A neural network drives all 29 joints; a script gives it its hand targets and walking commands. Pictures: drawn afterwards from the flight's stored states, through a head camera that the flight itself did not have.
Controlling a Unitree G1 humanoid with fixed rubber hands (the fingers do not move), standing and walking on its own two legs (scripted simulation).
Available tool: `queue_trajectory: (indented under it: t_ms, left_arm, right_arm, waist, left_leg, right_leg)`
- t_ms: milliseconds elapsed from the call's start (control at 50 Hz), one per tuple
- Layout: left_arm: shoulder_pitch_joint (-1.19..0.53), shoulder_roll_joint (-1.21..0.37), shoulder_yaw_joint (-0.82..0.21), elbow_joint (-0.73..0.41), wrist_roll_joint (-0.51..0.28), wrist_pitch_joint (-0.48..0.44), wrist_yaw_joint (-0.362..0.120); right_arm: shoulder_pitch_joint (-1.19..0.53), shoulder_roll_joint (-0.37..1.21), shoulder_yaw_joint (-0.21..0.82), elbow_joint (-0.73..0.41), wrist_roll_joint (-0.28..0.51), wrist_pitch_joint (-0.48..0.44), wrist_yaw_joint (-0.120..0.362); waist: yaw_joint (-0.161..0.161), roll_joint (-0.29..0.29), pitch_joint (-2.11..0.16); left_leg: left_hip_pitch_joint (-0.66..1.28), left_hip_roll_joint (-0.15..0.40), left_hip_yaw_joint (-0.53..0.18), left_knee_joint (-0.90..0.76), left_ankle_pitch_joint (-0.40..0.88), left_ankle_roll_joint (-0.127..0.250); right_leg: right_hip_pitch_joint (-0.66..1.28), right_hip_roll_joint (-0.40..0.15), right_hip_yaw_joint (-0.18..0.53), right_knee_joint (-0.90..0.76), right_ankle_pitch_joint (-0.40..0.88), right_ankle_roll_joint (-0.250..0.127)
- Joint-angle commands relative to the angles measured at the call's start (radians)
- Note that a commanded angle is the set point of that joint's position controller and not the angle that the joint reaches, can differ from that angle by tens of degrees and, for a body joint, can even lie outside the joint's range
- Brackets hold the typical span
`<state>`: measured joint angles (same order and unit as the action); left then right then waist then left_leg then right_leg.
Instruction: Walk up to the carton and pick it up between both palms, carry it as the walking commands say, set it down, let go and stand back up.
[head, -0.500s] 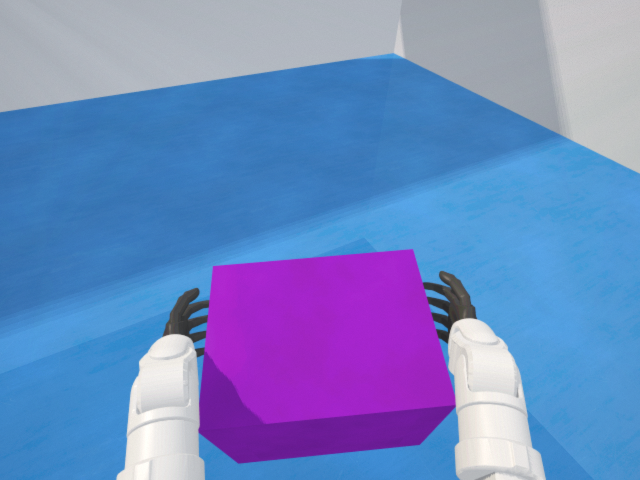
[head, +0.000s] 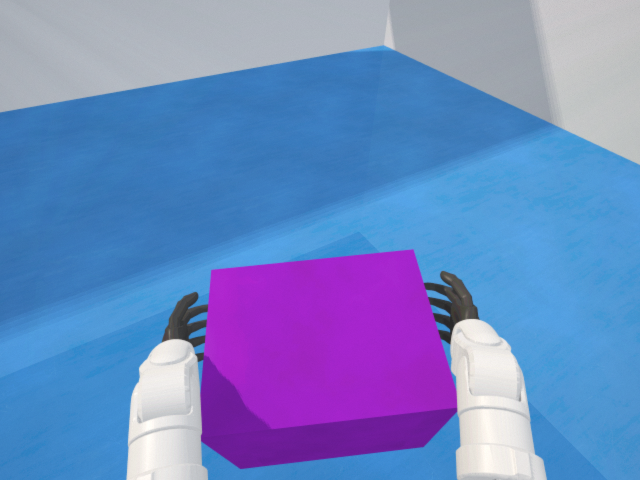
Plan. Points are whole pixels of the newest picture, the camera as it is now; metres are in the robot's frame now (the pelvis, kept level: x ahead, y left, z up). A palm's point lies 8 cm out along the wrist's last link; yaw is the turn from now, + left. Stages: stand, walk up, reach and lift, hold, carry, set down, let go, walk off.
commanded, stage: reach and lift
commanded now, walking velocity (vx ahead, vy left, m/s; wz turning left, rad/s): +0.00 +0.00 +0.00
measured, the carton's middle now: (323, 363) +0.30 +0.00 -0.04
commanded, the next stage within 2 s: hold in 0.52 s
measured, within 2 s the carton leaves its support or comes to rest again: neither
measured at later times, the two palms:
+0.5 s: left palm (178, 356) +0.27 +0.18 +0.03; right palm (465, 333) +0.28 -0.18 +0.06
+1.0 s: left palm (177, 355) +0.27 +0.18 +0.03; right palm (464, 333) +0.28 -0.18 +0.06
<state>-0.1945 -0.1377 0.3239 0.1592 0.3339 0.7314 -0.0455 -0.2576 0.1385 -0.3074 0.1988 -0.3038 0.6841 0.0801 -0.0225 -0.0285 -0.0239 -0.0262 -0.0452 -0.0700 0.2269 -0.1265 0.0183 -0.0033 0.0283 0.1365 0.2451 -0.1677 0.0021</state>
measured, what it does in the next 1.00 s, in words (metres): stands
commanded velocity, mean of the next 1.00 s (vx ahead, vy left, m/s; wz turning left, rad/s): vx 0.00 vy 0.00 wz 0.00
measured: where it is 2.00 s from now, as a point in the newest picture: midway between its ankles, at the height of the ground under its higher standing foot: outside the picture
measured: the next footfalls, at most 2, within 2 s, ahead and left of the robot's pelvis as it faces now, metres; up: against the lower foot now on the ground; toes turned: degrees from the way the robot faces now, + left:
none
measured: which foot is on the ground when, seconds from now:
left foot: down 0.00-1.00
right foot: down 0.00-1.00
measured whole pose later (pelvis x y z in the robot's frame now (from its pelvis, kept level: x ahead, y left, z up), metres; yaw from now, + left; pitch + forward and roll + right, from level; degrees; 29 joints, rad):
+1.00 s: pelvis -0.01 +0.00 +0.00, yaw -1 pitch -5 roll +0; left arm -0.19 -0.14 0.32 0.17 0.33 0.72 -0.04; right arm -0.26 0.14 -0.31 0.20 -0.30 0.68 0.08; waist -0.02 -0.03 -0.02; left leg -0.03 -0.05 -0.06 0.24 -0.13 0.02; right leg -0.01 0.03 0.14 0.25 -0.16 0.01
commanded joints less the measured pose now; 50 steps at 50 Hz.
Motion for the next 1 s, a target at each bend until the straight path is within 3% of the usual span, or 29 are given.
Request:
queue_trajectory:
  t_ms: [0, 200, 620, 980]
  left_arm:
    - [-0.56, -0.751, -0.617, -0.039, -0.277, -0.043, -0.259]
    - [-0.522, -0.744, -0.628, -0.055, -0.282, -0.043, -0.256]
    - [-0.563, -0.746, -0.616, -0.029, -0.278, -0.048, -0.264]
    - [-0.561, -0.777, -0.622, -0.03, -0.279, -0.052, -0.258]
  right_arm:
    - [-0.4, 0.79, 0.54, 0.029, 0.232, -0.001, 0.25]
    - [-0.367, 0.776, 0.554, 0.006, 0.242, 0.002, 0.244]
    - [-0.399, 0.789, 0.538, 0.04, 0.235, 0.004, 0.248]
    - [-0.401, 0.788, 0.535, 0.042, 0.234, -0.003, 0.261]
  waist:
    - [0.001, 0.027, -0.208]
    - [0.0, 0.025, -0.205]
    - [0.001, 0.017, -0.175]
    - [0.0, 0.03, -0.184]
  left_leg:
    - [0.176, -0.036, 0.016, 0.016, 0.217, -0.037]
    - [0.177, -0.036, 0.011, 0.018, 0.249, -0.036]
    - [0.152, -0.035, 0.018, 0.019, 0.147, -0.024]
    - [0.169, -0.026, 0.014, 0.014, 0.174, -0.026]
  right_leg:
    - [-0.071, 0.049, -0.051, -0.03, 0.22, 0.007]
    - [-0.057, 0.049, -0.049, -0.029, 0.257, 0.013]
    - [-0.081, 0.04, -0.045, -0.033, 0.153, 0.01]
    - [-0.084, 0.045, -0.045, -0.031, 0.158, -0.001]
